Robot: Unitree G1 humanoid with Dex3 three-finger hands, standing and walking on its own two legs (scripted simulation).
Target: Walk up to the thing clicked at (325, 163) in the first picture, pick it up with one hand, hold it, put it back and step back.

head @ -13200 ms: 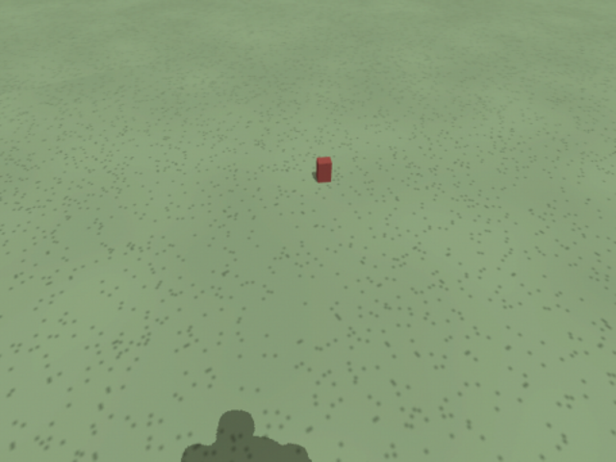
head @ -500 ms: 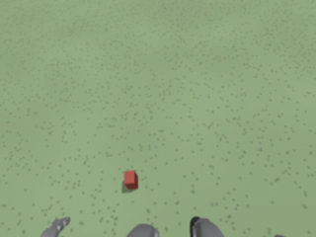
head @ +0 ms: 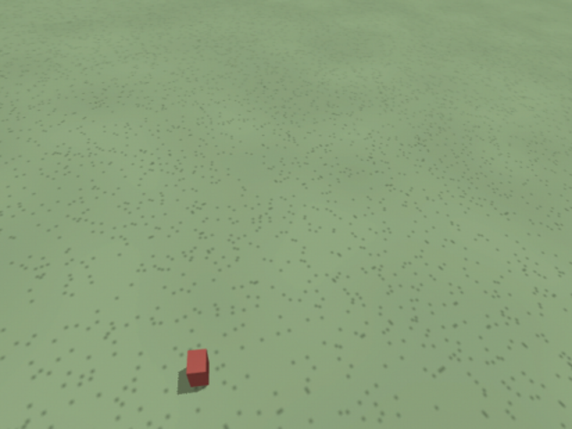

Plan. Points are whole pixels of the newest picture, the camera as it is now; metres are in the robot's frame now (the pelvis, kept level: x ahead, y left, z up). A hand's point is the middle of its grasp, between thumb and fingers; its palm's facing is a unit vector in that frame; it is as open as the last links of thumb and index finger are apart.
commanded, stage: walk up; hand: left
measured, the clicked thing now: (198, 368) +0.50 +0.23 -0.72
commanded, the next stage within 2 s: stand in 0.62 s
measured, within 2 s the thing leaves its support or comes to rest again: neither
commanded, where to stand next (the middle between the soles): +0.11 +0.00 m, yaw -1 degrees
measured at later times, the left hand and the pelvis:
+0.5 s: hand out of the picture +0.15 +0.27 -0.13, palm faces -0.04 -0.86 -0.50, open 7.3 cm; pelvis +0.05 -0.02 -0.02, yaw -1 degrees
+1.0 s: hand out of the picture +0.12 +0.26 -0.16, palm faces -0.06 -0.94 -0.35, open 7.3 cm; pelvis +0.04 +0.00 -0.01, yaw -1 degrees
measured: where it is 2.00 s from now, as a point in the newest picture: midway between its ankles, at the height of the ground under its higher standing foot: outside the picture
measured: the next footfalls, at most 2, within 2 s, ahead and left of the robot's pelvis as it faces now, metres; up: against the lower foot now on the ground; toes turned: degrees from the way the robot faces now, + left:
right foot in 0.14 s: +0.12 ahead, -0.16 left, +0.00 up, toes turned -2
left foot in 0.58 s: +0.12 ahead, +0.12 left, +0.00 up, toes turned -2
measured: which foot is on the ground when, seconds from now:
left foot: down 0.00-0.16, up 0.18-0.56, down 0.58-1.00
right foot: up 0.00-0.12, down 0.14-0.62, up 0.64-0.88, down 0.90-1.00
